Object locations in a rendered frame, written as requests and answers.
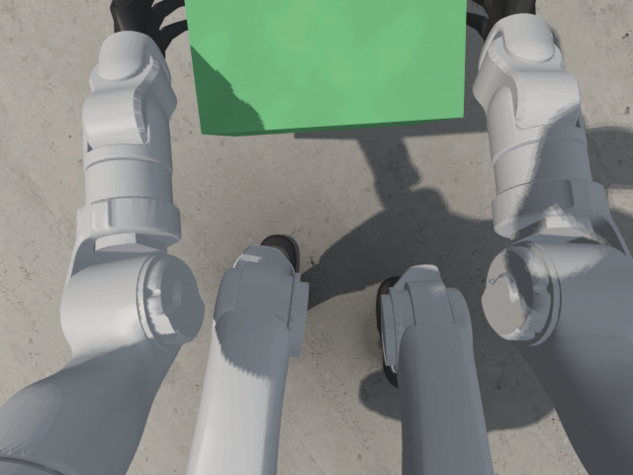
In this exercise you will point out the right robot forearm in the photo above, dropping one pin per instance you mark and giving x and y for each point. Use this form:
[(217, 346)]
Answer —
[(538, 141)]

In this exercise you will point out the right robot shin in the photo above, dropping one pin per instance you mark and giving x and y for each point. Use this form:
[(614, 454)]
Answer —
[(458, 305)]

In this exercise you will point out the right robot hand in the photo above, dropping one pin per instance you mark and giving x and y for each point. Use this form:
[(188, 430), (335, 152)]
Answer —
[(496, 10)]

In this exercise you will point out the robot left upper arm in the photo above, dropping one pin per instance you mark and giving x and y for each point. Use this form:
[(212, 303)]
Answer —
[(125, 321)]

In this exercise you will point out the left robot hand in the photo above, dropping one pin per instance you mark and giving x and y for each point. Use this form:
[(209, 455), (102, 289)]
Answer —
[(139, 16)]

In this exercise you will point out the robot right upper arm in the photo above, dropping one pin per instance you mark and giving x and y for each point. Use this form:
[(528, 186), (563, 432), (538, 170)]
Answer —
[(568, 309)]

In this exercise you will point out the robot left thigh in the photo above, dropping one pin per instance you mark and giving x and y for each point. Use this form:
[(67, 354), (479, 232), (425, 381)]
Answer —
[(238, 424)]

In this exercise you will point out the left robot forearm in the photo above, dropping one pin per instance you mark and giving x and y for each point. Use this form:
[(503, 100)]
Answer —
[(127, 156)]

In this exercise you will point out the carton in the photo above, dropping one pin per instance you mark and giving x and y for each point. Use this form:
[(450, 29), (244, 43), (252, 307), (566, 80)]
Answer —
[(265, 67)]

